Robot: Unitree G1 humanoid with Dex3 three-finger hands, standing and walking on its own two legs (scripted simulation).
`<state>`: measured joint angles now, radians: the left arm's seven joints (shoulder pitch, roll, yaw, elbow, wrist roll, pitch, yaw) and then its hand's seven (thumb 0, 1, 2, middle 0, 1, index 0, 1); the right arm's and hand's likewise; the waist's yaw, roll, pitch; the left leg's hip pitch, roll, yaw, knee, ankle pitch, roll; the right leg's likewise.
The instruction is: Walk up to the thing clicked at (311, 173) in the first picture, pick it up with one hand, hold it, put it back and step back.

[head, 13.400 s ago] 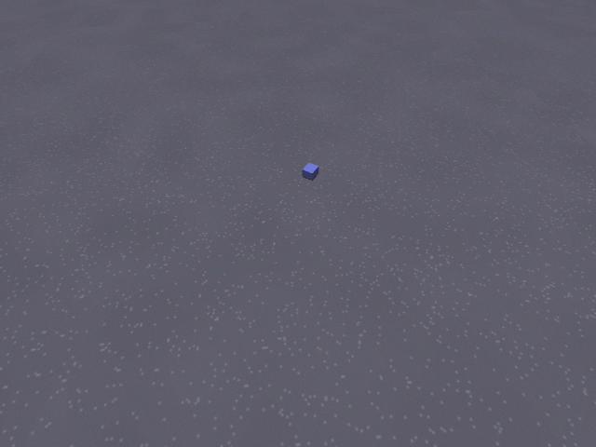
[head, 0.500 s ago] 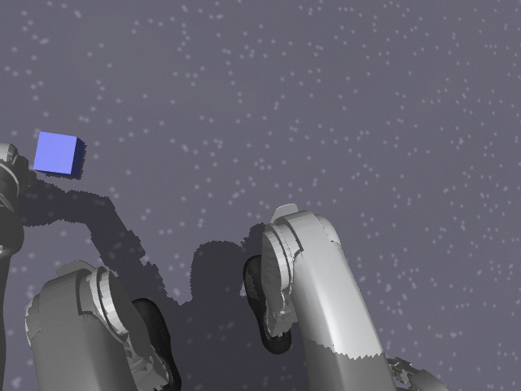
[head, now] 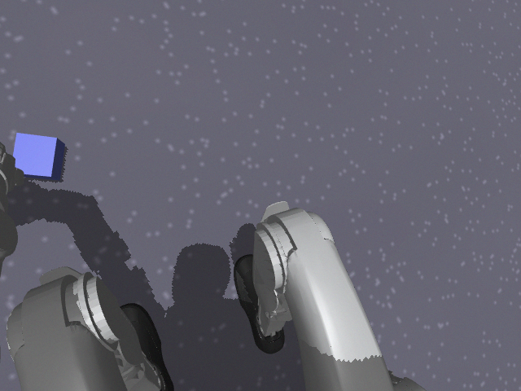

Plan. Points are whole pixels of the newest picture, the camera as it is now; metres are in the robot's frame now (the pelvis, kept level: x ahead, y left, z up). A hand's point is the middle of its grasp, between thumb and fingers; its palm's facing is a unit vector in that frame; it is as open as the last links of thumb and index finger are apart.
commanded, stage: rise first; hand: left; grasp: from above
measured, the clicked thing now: (39, 157) +0.51 +0.24 -0.32
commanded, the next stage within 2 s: none
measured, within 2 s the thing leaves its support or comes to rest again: neither
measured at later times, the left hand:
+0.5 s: hand out of the picture +0.47 +0.28 -0.20, palm faces -0.03 -0.47 -0.88, open 13.9 cm
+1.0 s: hand out of the picture +0.48 +0.27 -0.22, palm faces -0.03 -0.48 -0.88, open 13.7 cm
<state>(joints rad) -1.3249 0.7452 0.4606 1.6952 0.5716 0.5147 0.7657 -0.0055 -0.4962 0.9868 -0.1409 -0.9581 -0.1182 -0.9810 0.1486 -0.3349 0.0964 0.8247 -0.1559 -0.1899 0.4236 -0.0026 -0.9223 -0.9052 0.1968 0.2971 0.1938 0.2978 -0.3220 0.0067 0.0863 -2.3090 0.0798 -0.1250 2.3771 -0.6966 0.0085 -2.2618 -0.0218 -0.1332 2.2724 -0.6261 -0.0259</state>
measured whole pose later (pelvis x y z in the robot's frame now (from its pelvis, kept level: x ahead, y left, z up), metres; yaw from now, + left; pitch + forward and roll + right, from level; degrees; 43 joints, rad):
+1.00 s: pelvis +0.00 +0.00 -0.01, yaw -2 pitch +33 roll -10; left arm -1.39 0.83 0.43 1.75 0.53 0.48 0.83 -0.01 -0.44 0.93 -0.23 -0.84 -0.19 -0.88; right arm 0.12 -0.37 0.18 0.80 -0.19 -0.21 0.50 0.00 -0.93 -0.91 0.19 0.30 0.19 0.30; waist -0.38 -0.04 0.17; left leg -2.33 0.07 -0.17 2.42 -0.69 0.00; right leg -2.26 -0.01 -0.17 2.28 -0.61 -0.02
